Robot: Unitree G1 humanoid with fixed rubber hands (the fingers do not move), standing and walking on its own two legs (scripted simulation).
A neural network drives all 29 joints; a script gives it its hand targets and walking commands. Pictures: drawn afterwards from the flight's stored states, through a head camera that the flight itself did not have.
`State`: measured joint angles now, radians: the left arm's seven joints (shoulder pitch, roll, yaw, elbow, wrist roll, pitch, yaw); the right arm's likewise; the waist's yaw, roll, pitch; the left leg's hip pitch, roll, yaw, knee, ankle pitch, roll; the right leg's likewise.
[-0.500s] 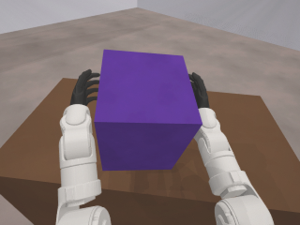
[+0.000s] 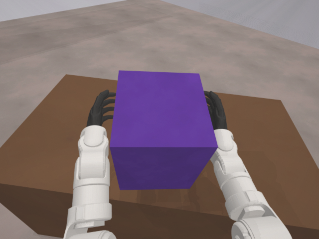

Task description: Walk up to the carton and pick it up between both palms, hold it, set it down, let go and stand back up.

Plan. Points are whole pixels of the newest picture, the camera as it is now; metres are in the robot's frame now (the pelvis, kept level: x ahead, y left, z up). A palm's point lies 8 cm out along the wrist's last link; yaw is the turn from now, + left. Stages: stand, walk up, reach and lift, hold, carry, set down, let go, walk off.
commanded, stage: set down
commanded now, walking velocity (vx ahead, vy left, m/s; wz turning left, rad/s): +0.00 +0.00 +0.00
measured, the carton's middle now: (157, 134) +0.37 -0.01 +0.08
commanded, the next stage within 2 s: none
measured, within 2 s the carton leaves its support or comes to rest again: neither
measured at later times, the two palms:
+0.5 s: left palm (102, 132) +0.36 +0.13 +0.10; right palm (215, 129) +0.36 -0.16 +0.11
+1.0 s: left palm (108, 139) +0.37 +0.12 +0.06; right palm (214, 132) +0.38 -0.17 +0.08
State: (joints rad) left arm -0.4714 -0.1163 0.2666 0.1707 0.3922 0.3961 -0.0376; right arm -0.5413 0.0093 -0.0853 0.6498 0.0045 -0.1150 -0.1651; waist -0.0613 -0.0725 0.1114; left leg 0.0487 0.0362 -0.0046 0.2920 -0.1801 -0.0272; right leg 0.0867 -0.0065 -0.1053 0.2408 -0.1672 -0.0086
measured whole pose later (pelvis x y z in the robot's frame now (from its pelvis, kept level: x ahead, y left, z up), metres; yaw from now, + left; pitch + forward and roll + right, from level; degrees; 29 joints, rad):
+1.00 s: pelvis +0.00 -0.01 +0.00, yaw -2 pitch +1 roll +0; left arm -0.52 -0.15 0.39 0.58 0.37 0.09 0.04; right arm -0.63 0.03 -0.33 0.95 -0.20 -0.28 -0.07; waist 0.00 -0.04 0.02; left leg -0.12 0.06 0.04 0.26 -0.15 -0.04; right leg -0.12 0.01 -0.08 0.24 -0.14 -0.03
